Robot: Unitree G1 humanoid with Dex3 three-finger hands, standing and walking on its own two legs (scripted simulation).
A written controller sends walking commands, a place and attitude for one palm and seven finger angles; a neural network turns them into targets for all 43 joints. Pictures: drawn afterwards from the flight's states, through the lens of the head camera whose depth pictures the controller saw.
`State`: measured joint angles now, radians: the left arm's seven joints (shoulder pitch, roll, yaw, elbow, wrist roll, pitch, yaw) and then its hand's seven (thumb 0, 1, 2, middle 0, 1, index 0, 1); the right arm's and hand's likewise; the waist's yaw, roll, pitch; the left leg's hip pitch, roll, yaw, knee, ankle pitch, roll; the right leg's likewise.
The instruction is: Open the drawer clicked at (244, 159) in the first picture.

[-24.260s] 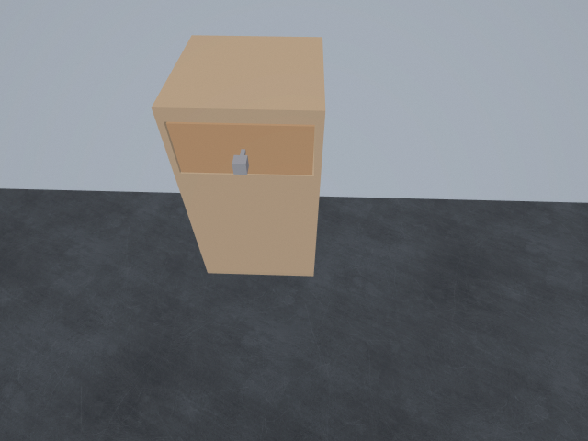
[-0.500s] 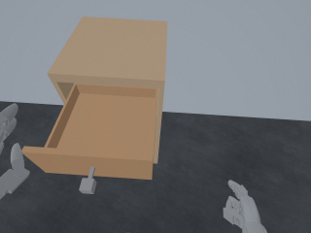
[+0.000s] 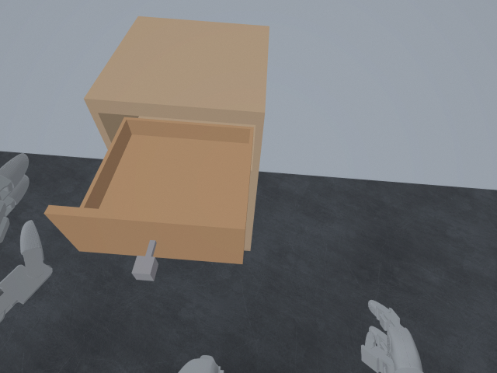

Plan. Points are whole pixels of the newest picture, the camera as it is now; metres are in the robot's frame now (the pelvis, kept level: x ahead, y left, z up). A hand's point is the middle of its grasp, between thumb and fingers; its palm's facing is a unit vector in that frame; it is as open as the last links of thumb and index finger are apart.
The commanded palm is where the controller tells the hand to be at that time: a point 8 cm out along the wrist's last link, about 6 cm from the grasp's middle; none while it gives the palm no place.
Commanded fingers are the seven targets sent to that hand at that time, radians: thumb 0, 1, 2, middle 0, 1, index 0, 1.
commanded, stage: step back with the hand held close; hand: left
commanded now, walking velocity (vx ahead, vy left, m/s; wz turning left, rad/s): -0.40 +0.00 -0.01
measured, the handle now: (148, 259) +0.34 +0.23 -0.12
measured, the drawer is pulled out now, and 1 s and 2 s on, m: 0.30 0.30 0.30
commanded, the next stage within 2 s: stop stepping back and stand still in 0.36 s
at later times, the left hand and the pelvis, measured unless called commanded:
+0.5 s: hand out of the picture +0.10 +0.16 +0.18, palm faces +0.17 -0.83 -0.54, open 7.4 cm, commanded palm +0.04 +0.23 +0.19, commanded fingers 0.00 0.90 0.90 -0.20 -0.30 -0.20 -0.30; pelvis -0.11 -0.04 +0.01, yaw -4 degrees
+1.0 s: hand out of the picture +0.01 +0.20 +0.17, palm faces +0.38 -0.81 -0.44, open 7.4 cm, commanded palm -0.05 +0.24 +0.19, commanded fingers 0.00 0.90 0.90 -0.20 -0.30 -0.20 -0.30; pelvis -0.18 -0.03 +0.01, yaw -1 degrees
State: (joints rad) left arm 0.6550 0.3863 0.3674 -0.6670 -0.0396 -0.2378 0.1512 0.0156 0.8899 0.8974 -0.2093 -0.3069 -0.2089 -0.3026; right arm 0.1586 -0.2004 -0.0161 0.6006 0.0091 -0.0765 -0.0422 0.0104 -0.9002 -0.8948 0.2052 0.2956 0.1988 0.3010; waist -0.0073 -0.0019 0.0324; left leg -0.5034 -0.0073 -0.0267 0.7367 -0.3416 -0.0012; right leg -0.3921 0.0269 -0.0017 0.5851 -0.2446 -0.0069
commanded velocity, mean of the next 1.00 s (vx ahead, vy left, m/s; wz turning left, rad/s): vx -0.07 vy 0.02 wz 0.02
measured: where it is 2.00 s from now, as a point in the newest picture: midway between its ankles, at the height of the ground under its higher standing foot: outside the picture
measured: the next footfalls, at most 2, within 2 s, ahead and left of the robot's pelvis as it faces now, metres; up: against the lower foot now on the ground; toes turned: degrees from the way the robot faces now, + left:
right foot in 0.38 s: -0.12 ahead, -0.14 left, +0.00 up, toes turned -3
left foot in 0.68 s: -0.14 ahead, +0.07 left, +0.00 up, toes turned +0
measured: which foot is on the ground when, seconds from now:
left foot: down 0.00-0.42, up 0.44-0.66, down 0.68-1.00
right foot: down 0.00-0.08, up 0.10-0.36, down 0.38-1.00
